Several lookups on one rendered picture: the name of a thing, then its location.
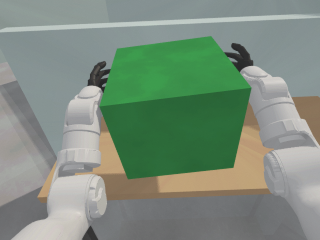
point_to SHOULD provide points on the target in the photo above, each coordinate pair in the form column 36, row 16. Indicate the robot right upper arm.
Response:
column 294, row 174

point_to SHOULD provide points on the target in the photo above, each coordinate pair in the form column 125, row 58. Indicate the robot left hand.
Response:
column 96, row 75

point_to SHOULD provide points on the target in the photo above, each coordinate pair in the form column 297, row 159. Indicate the robot left upper arm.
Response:
column 74, row 202

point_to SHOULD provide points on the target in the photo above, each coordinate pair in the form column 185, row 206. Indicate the table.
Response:
column 245, row 178

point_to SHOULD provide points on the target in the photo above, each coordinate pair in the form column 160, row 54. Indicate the robot right forearm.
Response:
column 278, row 119

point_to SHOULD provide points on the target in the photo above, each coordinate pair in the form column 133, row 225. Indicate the carton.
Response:
column 174, row 107

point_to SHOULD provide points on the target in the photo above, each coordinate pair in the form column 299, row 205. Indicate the robot right hand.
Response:
column 243, row 58

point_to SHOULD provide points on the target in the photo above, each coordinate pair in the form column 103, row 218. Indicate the robot left forearm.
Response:
column 81, row 135

